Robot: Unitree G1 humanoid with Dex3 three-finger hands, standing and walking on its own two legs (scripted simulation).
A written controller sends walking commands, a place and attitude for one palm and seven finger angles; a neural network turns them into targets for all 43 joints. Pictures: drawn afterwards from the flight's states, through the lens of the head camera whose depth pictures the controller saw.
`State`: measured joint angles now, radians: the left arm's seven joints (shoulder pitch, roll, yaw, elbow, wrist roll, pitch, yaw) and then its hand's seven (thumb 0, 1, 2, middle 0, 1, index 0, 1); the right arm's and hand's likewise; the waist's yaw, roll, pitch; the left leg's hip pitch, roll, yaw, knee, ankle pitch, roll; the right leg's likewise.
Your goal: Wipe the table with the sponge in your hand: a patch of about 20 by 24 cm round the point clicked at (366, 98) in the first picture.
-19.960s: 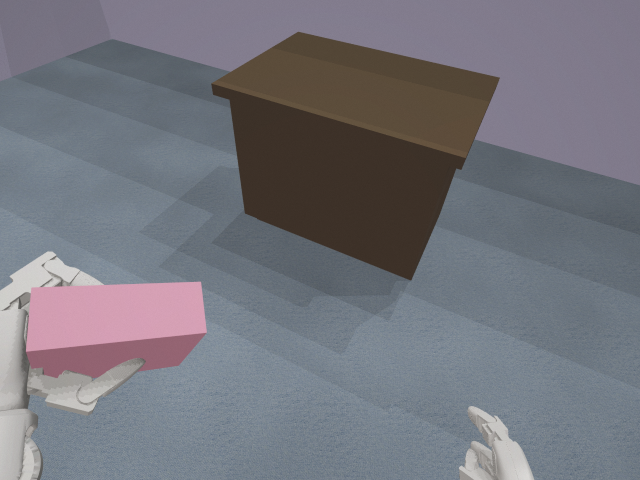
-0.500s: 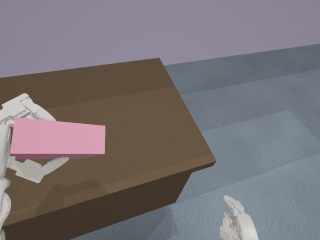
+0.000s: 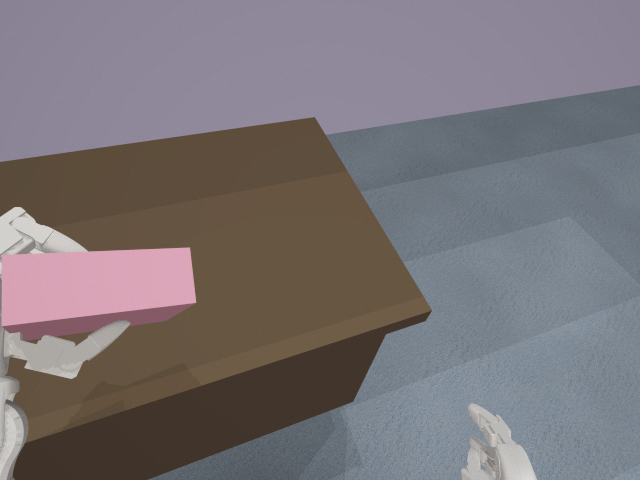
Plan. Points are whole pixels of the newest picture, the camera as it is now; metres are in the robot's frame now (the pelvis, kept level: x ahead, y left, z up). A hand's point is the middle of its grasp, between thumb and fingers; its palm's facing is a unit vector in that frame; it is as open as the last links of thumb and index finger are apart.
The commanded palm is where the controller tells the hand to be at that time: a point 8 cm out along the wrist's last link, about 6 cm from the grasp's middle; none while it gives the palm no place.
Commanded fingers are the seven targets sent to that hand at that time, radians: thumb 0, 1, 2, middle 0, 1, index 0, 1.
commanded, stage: look again from close up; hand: left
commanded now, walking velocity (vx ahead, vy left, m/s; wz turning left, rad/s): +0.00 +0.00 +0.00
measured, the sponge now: (129, 292) +0.24 +0.22 +0.14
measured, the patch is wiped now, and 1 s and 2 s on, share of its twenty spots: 0.00 0.00 0.00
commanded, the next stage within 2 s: shuffle to correct the standing spot in 0.34 s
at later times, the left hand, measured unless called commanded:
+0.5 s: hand (83, 267) +0.25 +0.26 +0.17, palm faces +0.35 -0.85 -0.39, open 9.5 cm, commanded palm +0.19 +0.29 +0.18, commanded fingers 0.00 0.10 1.30 -1.20 -1.60 -1.20 -1.60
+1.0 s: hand (134, 286) +0.24 +0.21 +0.16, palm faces +0.33 -0.86 -0.39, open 9.5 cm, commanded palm +0.18 +0.24 +0.18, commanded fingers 0.00 0.10 1.30 -1.20 -1.60 -1.20 -1.60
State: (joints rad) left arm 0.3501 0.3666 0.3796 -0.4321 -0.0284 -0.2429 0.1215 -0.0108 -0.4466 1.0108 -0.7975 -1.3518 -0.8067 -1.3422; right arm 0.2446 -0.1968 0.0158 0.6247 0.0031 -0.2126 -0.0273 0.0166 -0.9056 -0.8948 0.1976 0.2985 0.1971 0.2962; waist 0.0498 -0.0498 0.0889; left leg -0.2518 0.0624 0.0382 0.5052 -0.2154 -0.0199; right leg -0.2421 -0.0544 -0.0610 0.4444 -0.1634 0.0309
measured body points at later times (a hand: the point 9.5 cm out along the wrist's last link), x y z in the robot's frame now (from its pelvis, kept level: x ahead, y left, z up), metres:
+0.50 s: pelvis +0.03 +0.02 +0.00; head +0.07 +0.05 +0.45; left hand +0.23 +0.30 +0.19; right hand +0.22 -0.20 -0.06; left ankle +0.04 +0.13 -0.74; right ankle +0.05 -0.14 -0.74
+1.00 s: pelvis +0.02 -0.03 +0.00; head +0.05 -0.01 +0.45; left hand +0.22 +0.25 +0.18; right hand +0.19 -0.26 -0.08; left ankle +0.04 +0.13 -0.74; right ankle +0.05 -0.14 -0.74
